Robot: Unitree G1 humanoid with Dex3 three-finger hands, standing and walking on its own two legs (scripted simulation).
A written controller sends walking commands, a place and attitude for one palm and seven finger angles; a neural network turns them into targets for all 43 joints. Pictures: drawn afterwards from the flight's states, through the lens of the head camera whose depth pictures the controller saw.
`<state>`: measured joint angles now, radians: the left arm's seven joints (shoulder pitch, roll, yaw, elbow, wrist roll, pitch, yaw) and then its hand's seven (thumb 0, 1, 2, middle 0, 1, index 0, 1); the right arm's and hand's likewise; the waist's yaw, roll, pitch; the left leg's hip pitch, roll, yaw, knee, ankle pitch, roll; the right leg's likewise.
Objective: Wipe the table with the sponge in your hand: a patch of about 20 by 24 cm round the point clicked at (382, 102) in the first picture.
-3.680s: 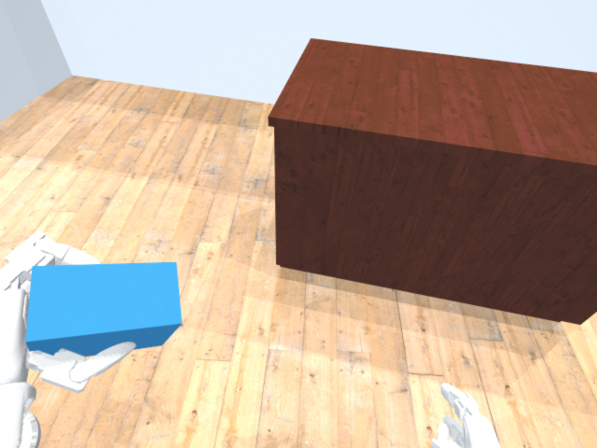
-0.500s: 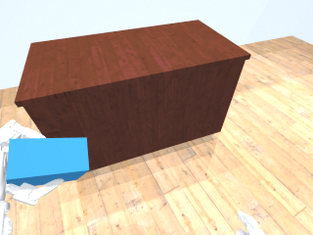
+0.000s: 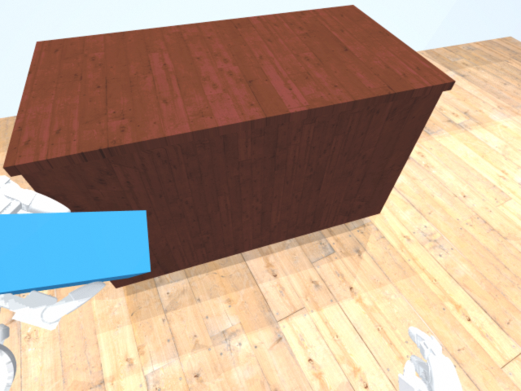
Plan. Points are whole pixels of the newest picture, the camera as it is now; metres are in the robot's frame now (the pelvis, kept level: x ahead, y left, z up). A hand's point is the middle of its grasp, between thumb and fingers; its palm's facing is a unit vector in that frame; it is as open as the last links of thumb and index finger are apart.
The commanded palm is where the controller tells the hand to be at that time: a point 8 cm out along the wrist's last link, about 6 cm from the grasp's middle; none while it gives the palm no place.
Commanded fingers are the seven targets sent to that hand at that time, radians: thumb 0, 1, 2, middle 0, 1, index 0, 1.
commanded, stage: take the last steps up to it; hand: left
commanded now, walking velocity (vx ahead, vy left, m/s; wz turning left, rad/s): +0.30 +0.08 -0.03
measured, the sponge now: (97, 250) +0.23 +0.20 +0.17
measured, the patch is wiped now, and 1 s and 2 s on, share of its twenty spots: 0.00 0.00 0.00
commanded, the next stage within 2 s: come to a stop and stand still in 1.34 s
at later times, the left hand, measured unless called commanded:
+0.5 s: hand (105, 176) +0.33 +0.23 +0.18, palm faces +0.37 -0.80 -0.47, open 10.6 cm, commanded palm +0.27 +0.28 +0.19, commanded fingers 0.00 0.10 1.30 -1.20 -1.60 -1.20 -1.60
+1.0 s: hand (133, 120) +0.43 +0.23 +0.18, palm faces +0.38 -0.79 -0.47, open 10.6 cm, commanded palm +0.38 +0.28 +0.19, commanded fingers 0.00 0.10 1.30 -1.20 -1.60 -1.20 -1.60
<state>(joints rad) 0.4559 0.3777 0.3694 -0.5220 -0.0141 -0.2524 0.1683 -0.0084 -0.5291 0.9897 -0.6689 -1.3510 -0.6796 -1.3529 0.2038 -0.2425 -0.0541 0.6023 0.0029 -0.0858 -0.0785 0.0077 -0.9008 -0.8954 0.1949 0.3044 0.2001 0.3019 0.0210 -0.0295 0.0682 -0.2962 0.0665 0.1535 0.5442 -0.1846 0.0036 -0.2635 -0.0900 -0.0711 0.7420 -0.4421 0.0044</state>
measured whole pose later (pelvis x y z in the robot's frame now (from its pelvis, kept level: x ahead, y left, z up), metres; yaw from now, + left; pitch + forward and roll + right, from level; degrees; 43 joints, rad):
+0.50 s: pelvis +0.11 +0.00 +0.01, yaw +0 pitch +0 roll +2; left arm 0.50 0.35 0.35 -0.50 -0.01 -0.24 0.15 -0.01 -0.53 0.99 -0.67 -1.35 -0.68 -1.35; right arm 0.20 -0.24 -0.03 0.65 0.00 -0.05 -0.06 0.01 -0.90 -0.90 0.20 0.30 0.20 0.30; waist 0.01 -0.01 0.08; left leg -0.49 0.09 0.10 0.85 -0.32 -0.01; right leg -0.23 -0.09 -0.16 0.52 -0.30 -0.02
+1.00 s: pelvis +0.22 +0.00 +0.00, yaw -1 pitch -1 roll +1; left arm 0.45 0.36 0.35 -0.48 -0.02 -0.22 0.14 -0.01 -0.53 0.99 -0.67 -1.35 -0.68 -1.35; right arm 0.20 -0.17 0.02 0.67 0.01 -0.06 -0.05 0.01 -0.90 -0.89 0.20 0.31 0.20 0.30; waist 0.02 0.05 0.07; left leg -0.41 0.08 0.07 1.00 -0.43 -0.02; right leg -0.32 -0.06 -0.18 0.65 -0.31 -0.05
